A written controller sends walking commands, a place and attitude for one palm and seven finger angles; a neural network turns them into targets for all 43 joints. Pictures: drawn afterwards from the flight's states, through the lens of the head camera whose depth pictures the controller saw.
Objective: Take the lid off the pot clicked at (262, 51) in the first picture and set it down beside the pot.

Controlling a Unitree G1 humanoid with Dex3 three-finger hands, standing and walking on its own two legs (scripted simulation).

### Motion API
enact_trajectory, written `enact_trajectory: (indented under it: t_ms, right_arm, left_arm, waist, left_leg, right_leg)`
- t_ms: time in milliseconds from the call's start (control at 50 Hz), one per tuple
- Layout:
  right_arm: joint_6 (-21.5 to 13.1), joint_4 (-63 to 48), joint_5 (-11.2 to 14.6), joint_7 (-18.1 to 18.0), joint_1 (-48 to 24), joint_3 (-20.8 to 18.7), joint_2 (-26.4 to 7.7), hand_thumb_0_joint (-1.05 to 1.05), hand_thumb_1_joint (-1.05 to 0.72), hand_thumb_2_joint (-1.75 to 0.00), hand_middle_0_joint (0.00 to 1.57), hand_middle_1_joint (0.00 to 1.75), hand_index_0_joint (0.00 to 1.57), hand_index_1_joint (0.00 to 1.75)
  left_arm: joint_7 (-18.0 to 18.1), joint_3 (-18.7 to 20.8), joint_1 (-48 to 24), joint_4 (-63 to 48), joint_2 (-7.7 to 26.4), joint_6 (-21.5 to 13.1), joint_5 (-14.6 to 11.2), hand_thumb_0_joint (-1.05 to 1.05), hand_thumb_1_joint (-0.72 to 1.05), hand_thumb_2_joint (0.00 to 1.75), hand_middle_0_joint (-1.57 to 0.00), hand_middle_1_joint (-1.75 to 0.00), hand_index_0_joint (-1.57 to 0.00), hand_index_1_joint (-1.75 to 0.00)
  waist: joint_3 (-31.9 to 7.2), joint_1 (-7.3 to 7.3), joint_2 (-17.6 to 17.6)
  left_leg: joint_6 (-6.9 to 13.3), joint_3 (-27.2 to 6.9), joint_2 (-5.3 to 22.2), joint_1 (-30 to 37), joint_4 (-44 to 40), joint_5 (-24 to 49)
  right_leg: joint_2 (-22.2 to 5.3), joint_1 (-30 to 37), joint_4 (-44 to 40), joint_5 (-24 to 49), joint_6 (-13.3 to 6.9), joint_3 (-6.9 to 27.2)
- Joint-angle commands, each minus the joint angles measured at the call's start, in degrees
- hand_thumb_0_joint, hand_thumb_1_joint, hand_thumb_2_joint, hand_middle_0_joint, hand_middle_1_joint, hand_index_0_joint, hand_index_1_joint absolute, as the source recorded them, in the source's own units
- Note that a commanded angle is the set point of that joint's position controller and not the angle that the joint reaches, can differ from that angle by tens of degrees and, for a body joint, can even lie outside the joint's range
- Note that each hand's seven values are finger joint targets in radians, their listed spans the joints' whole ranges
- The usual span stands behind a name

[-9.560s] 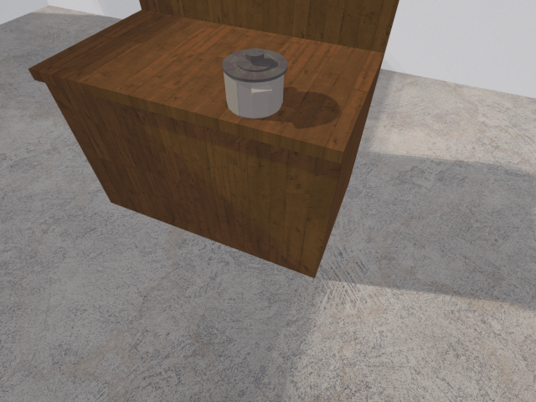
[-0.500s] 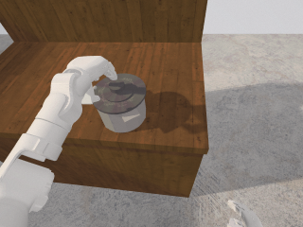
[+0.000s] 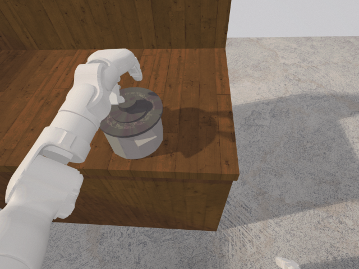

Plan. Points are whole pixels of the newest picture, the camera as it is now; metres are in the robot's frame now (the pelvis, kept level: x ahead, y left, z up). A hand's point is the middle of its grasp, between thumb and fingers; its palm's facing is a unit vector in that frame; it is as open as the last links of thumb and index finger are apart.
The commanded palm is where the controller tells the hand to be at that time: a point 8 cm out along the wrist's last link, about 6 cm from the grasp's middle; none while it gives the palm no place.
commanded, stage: move the open hand above the knob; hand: left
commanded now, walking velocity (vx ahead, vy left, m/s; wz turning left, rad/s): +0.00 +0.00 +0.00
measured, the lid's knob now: (127, 103) +0.50 +0.13 +0.09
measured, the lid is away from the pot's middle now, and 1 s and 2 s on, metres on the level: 0.00 0.00 0.00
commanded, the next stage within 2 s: lower the open fingers around the knob in 0.64 s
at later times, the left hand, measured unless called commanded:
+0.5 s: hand (113, 89) +0.46 +0.14 +0.16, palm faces -0.30 -0.01 -0.96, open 9.9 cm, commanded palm +0.45 +0.14 +0.22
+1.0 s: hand (114, 96) +0.46 +0.14 +0.15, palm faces -0.38 -0.03 -0.92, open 9.9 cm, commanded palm +0.45 +0.14 +0.20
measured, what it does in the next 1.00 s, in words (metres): stands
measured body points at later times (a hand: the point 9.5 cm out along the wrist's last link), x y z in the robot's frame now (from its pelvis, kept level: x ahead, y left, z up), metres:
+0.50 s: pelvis +0.00 +0.00 +0.00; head +0.04 -0.02 +0.45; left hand +0.47 +0.14 +0.21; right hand +0.10 -0.26 -0.13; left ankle -0.04 +0.06 -0.75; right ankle +0.03 -0.13 -0.75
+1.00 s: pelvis +0.00 +0.00 +0.00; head +0.03 -0.02 +0.45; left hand +0.47 +0.14 +0.20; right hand +0.09 -0.26 -0.13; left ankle -0.04 +0.06 -0.75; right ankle +0.03 -0.13 -0.75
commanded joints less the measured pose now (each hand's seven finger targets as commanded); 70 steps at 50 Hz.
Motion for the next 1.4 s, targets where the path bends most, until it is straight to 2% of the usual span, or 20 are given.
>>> enact_trajectory:
  t_ms: [0,40,100,180,260,320,480,720,780,820,860,920,1000,1060,1160,1200,1260,1300,1340,1380]
  right_arm:
    - [-1.8,-6.4,0.1,-0.8,-0.5,-2.5,-7.1,0.0,-0.9,-0.9,0.2,0.3,0.2,0.3]
    - [-2.0,-6.8,-0.3,-0.7,0.2,-2.9,-7.1,0.0,-0.9,-0.9,0.2,0.3,0.2,0.3]
    - [-1.7,-6.5,0.0,-1.1,0.2,-2.7,-7.3,0.0,-0.9,-0.9,0.2,0.3,0.2,0.3]
    - [-1.9,-6.8,0.0,-0.7,0.1,-3.1,-7.0,0.0,-0.9,-0.9,0.2,0.3,0.2,0.3]
    - [-2.3,-6.8,-0.1,-0.7,0.2,-3.1,-7.1,0.0,-0.9,-0.9,0.2,0.3,0.2,0.3]
    - [-2.0,-6.1,0.3,-0.4,-0.2,-3.3,-7.4,0.0,-0.9,-0.9,0.2,0.3,0.2,0.3]
    - [-2.0,-5.4,0.4,-0.8,-0.6,-2.7,-7.2,0.0,-0.9,-0.9,0.2,0.3,0.2,0.3]
    - [-1.5,-6.5,0.5,-0.8,-2.8,-2.5,-7.0,0.0,-0.9,-0.9,0.2,0.3,0.2,0.3]
    - [-2.2,-5.2,0.3,-0.7,-1.4,-2.5,-7.2,0.0,-0.9,-0.9,0.2,0.3,0.2,0.3]
    - [-2.9,-6.4,-0.2,-1.0,-1.9,-2.7,-7.4,0.0,-0.9,-0.9,0.2,0.3,0.2,0.3]
    - [-2.6,-5.8,-0.1,-1.2,-1.3,-2.6,-6.8,0.0,-0.9,-0.9,0.2,0.3,0.2,0.3]
    - [-2.2,-5.5,0.1,-1.2,-0.7,-2.8,-7.5,0.0,-0.9,-0.9,0.2,0.3,0.2,0.3]
    - [-2.7,-6.4,-0.5,-1.4,-0.2,-2.8,-6.9,0.0,-0.9,-0.9,0.2,0.3,0.2,0.3]
    - [-2.3,-4.9,0.0,-1.1,1.1,-2.9,-7.1,0.0,-0.9,-0.9,0.2,0.3,0.2,0.3]
    - [-2.7,-4.9,-0.3,-0.7,1.0,-3.3,-6.8,0.0,-0.9,-0.9,0.2,0.3,0.2,0.3]
    - [-2.7,-4.4,-0.4,-0.9,1.6,-3.2,-7.3,0.0,-0.9,-0.9,0.2,0.3,0.2,0.3]
    - [-2.4,-3.5,-0.1,-1.0,1.9,-3.3,-7.2,0.0,-0.9,-0.9,0.2,0.3,0.2,0.3]
    - [-2.3,-3.6,-0.1,-1.2,1.9,-3.2,-7.4,0.0,-0.9,-0.9,0.2,0.3,0.2,0.3]
    - [-2.7,-3.6,-0.3,-1.3,2.1,-3.4,-6.8,0.0,-0.9,-0.9,0.2,0.3,0.2,0.3]
    - [-2.8,-3.1,-0.4,-1.4,3.0,-3.4,-7.1,0.0,-0.9,-0.9,0.2,0.3,0.2,0.3]
  left_arm:
    - [2.4,6.5,-30.9,-6.4,13.0,-1.0,1.5,0.0,-0.25,1.36,-0.84,-0.08,-0.84,-0.08]
    - [2.6,7.7,-31.6,-9.4,14.6,-1.3,1.8,0.0,-0.25,1.36,-0.84,-0.08,-0.84,-0.08]
    - [2.7,9.5,-29.1,-4.9,16.6,-1.5,1.9,0.0,-0.25,1.36,-0.84,-0.08,-0.84,-0.08]
    - [2.5,5.7,-30.8,-9.0,12.4,-1.5,1.6,0.0,-0.25,1.36,-0.84,-0.08,-0.84,-0.08]
    - [2.5,7.9,-30.8,-11.7,15.2,-1.9,1.1,0.0,-0.25,1.36,-0.84,-0.08,-0.84,-0.08]
    - [2.2,4.7,-28.8,-10.5,11.0,-1.4,0.6,0.0,-0.25,1.36,-0.84,-0.08,-0.84,-0.08]
    - [2.7,7.0,-31.1,-8.1,14.1,-1.4,1.0,0.0,-0.25,1.36,-0.84,-0.08,-0.84,-0.08]
    - [2.1,4.9,-29.8,-9.1,11.7,-1.6,0.6,0.0,-0.25,1.36,-0.84,-0.08,-0.84,-0.08]
    - [0.8,4.0,-34.2,-5.1,10.5,2.1,0.6,0.0,-0.25,1.36,-0.84,-0.08,-0.84,-0.08]
    - [0.1,5.9,-33.6,-9.6,12.8,1.0,-0.1,0.0,-0.25,1.36,-0.84,-0.08,-0.84,-0.08]
    - [-0.6,3.1,-30.9,-5.2,9.2,0.6,0.8,0.0,-0.25,1.36,-0.84,-0.08,-0.84,-0.08]
    - [-0.8,2.4,-28.8,-2.9,7.9,-0.4,-0.3,0.0,-0.25,1.36,-0.84,-0.08,-0.84,-0.08]
    - [0.9,6.9,-32.1,-8.8,13.7,-2.6,0.5,0.0,-0.25,1.36,-0.84,-0.08,-0.84,-0.08]
    - [2.0,5.6,-30.1,-3.8,11.7,-2.3,1.1,0.0,-0.25,1.36,-0.84,-0.08,-0.84,-0.08]
    - [3.1,3.1,-31.4,-6.1,8.1,-2.3,0.8,0.0,-0.25,1.36,-0.84,-0.08,-0.84,-0.08]
    - [3.7,6.8,-29.8,-3.9,12.1,-2.3,0.8,0.0,-0.25,1.36,-0.84,-0.08,-0.84,-0.08]
    - [3.8,4.1,-28.0,0.2,8.4,-2.3,0.6,0.0,-0.25,1.36,-0.84,-0.08,-0.84,-0.08]
    - [3.9,5.7,-29.5,-1.0,10.8,-3.1,0.5,0.0,-0.25,1.36,-0.84,-0.08,-0.84,-0.08]
    - [4.1,2.5,-32.7,-2.9,7.3,-3.8,0.5,0.0,-0.25,1.36,-0.84,-0.08,-0.84,-0.08]
    - [4.9,6.1,-30.8,-0.8,10.9,-4.2,0.7,0.0,-0.25,1.36,-0.84,-0.08,-0.84,-0.08]
  waist:
    - [-24.1,-0.08,-6.1]
    - [-26.6,0.09,-4.0]
    - [-24.2,0.24,-8.1]
    - [-24.7,-0.44,-4.6]
    - [-26.4,-0.19,-4.6]
    - [-23.6,-0.63,-4.3]
    - [-22.0,-0.4,-5.9]
    - [-22.0,-0.25,-4.9]
    - [-21.4,-0.81,-5.0]
    - [-26.5,-0.29,-3.9]
    - [-23.1,-1.09,-8.2]
    - [-19.5,-1.03,-6.7]
    - [-26.6,-0.03,-4.7]
    - [-21.7,-0.62,-6.3]
    - [-24.4,-1.16,-3.3]
    - [-24.5,-0.66,-5.9]
    - [-20.9,-1.32,-7.4]
    - [-22.7,-1.01,-6.6]
    - [-23.8,-1.91,-4.1]
    - [-24.3,-1.34,-5.8]
  left_leg:
    - [-0.6,-5.7,0.8,3.1,-0.4,21.6]
    - [-0.8,-6.5,1.2,5.8,0.3,25.8]
    - [-0.5,-5.4,0.9,2.7,-0.2,23.3]
    - [-0.5,-6.3,1.3,6.1,0.4,25.9]
    - [-0.4,-6.8,1.4,7.3,0.6,27.5]
    - [-0.8,-6.7,1.4,7.1,0.3,27.5]
    - [-1.1,-6.2,1.1,5.0,-0.7,20.9]
    - [-1.1,-6.0,0.9,5.4,-0.7,22.2]
    - [-1.3,-6.8,0.4,5.7,-0.9,19.8]
    - [-0.9,-7.3,0.4,7.8,0.2,24.1]
    - [-0.8,-6.9,0.6,6.6,0.4,23.3]
    - [-1.0,-6.5,0.5,4.8,-0.3,20.3]
    - [-0.7,-7.0,0.7,6.6,0.8,24.0]
    - [-1.2,-7.0,1.1,5.2,0.2,23.0]
    - [-1.5,-7.8,1.4,8.2,1.2,25.9]
    - [-1.2,-7.1,1.1,6.2,0.8,23.8]
    - [-1.3,-6.9,1.2,4.6,0.7,22.3]
    - [-1.0,-6.4,0.9,3.7,0.3,20.4]
    - [-1.3,-7.4,1.3,6.2,1.1,22.3]
    - [-1.1,-7.2,1.2,5.5,1.4,22.3]
  right_leg:
    - [2.4,15.0,2.3,13.7,-3.0,4.0]
    - [2.5,14.7,2.2,14.7,-3.1,4.3]
    - [2.5,16.9,2.0,16.0,-2.7,3.9]
    - [2.5,13.5,1.5,14.6,-2.8,4.2]
    - [2.7,14.3,1.5,15.4,-2.8,4.3]
    - [2.9,12.1,1.0,14.7,-2.8,3.5]
    - [3.0,12.6,1.2,11.6,-3.0,3.1]
    - [2.7,13.2,1.0,12.6,-3.0,3.0]
    - [3.0,11.8,1.2,11.5,-3.1,2.8]
    - [2.6,14.3,1.8,14.6,-3.1,3.5]
    - [3.0,12.8,1.5,13.8,-2.8,2.8]
    - [2.9,10.7,1.5,11.6,-2.9,2.3]
    - [2.5,14.5,2.3,14.5,-3.1,4.1]
    - [3.0,12.0,1.8,12.7,-3.0,3.0]
    - [2.9,9.7,2.0,12.7,-3.1,3.6]
    - [3.1,12.2,2.0,13.7,-3.0,3.5]
    - [3.2,10.2,2.0,12.4,-2.9,2.9]
    - [2.9,12.0,2.3,12.8,-2.9,3.4]
    - [2.9,9.2,2.5,11.8,-3.0,3.7]
    - [3.0,10.3,2.7,12.4,-3.1,3.8]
